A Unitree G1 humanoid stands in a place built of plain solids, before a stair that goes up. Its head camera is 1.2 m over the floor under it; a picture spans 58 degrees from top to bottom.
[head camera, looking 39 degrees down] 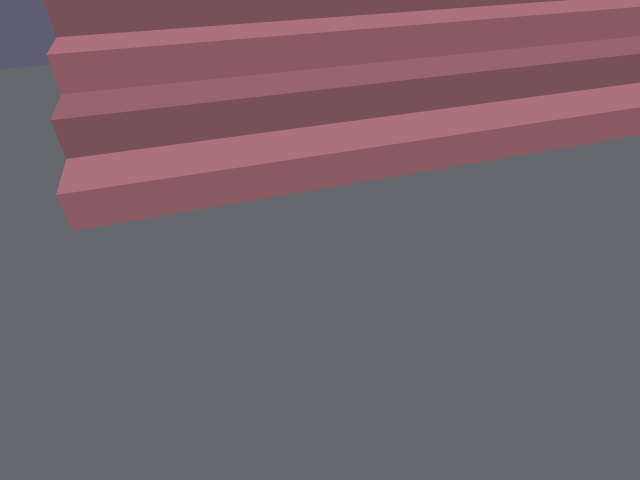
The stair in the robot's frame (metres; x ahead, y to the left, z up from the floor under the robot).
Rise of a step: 0.19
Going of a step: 0.33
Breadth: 5.70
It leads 17 degrees to the left of straight ahead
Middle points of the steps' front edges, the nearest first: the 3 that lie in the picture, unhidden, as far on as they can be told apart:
2.40 -1.60 0.19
2.72 -1.50 0.39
3.03 -1.40 0.58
